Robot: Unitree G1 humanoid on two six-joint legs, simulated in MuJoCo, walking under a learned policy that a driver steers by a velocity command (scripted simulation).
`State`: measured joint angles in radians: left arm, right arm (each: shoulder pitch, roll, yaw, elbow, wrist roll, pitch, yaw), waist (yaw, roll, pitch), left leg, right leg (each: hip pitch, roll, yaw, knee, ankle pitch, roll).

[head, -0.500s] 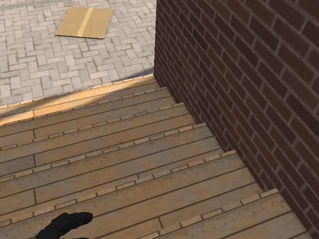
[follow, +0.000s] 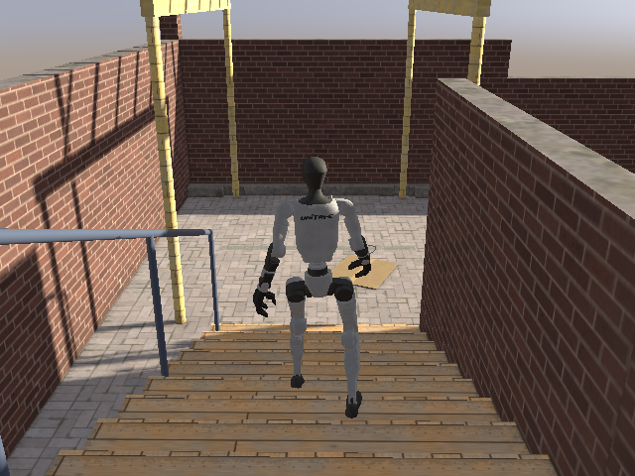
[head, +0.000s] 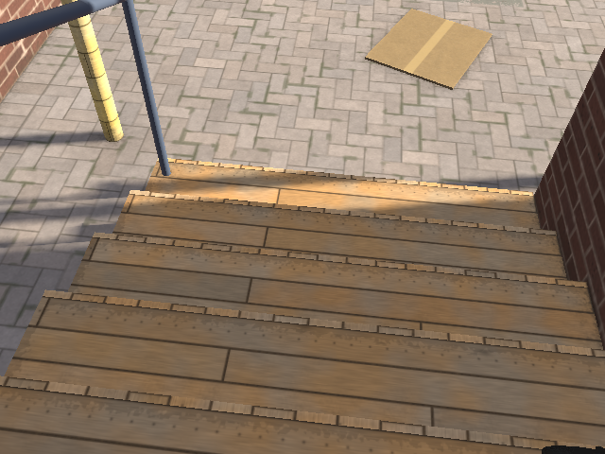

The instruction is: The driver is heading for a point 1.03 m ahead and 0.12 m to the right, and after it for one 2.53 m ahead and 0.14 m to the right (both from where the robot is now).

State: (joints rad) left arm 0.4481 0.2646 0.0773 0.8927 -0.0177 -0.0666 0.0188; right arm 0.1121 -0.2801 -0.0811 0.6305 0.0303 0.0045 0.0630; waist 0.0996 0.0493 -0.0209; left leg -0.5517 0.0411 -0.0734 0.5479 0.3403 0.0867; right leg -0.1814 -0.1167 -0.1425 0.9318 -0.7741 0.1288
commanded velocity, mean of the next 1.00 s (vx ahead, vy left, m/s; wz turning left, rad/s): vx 0.35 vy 0.00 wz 0.13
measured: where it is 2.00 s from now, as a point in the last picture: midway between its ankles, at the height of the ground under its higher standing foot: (306, 364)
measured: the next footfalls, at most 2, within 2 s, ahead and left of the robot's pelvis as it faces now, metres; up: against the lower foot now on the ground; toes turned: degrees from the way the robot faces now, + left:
left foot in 0.02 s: +0.15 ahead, +0.11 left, -0.14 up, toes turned +1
right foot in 0.56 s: +0.49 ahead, -0.03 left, -0.28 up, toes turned +9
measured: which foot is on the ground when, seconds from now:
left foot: up 0.00-0.00, down 0.02-0.58, up 0.60-1.00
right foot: down 0.00-0.04, up 0.06-0.54, down 0.56-1.00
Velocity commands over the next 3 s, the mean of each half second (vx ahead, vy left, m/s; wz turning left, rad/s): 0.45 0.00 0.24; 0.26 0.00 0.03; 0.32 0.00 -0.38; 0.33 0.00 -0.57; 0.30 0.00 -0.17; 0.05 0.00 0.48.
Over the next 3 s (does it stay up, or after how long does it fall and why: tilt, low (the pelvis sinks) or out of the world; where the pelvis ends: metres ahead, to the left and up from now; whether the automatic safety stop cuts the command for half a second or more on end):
stays up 1.08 0.06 -0.48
